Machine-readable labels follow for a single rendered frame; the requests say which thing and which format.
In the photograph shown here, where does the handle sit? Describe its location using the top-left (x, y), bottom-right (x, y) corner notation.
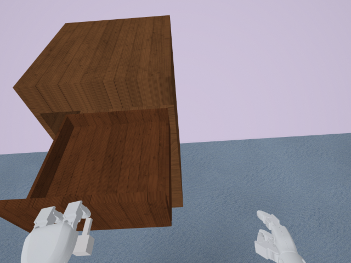
top-left (73, 218), bottom-right (95, 256)

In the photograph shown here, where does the drawer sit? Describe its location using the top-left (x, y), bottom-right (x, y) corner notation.
top-left (0, 108), bottom-right (172, 233)

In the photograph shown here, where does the right robot hand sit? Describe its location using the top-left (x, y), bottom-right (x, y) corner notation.
top-left (254, 210), bottom-right (298, 263)

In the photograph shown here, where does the left robot hand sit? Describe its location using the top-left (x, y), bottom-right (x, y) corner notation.
top-left (21, 201), bottom-right (91, 263)

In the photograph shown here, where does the robot right forearm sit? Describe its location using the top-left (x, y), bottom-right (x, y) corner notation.
top-left (278, 252), bottom-right (306, 263)

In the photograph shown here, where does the cabinet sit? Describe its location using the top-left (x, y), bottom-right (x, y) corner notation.
top-left (13, 15), bottom-right (183, 208)

